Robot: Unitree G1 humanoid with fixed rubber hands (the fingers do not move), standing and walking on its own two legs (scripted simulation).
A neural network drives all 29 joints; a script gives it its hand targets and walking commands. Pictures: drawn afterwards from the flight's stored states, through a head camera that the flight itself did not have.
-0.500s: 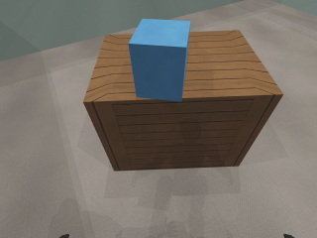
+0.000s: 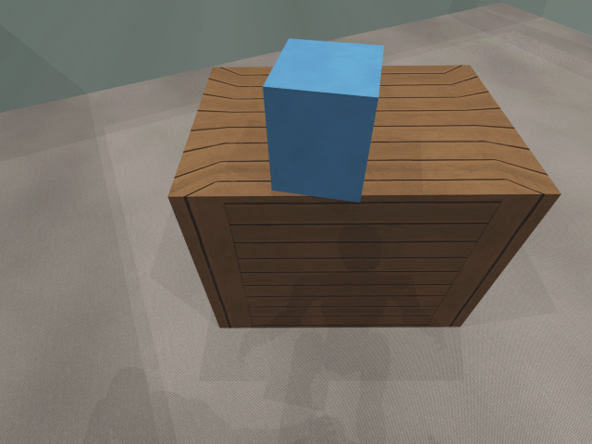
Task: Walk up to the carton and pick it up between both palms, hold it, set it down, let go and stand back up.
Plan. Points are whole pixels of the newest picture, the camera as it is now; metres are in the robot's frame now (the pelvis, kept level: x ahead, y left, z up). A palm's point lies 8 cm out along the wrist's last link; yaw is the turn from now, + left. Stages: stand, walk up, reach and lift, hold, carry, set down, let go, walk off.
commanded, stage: walk up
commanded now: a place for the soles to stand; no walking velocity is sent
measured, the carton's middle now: (325, 121) +0.73 -0.01 +0.04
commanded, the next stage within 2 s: none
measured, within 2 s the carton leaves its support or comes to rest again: neither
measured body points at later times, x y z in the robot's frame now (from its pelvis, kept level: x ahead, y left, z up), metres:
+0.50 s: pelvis +0.13 +0.02 -0.01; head +0.16 +0.02 +0.44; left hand +0.28 +0.32 -0.10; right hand +0.18 -0.31 -0.12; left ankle +0.07 +0.13 -0.65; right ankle +0.24 -0.08 -0.72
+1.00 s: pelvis +0.26 +0.00 -0.01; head +0.28 +0.01 +0.44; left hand +0.37 +0.33 -0.11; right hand +0.29 -0.36 -0.09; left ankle +0.23 +0.16 -0.72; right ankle +0.35 -0.14 -0.73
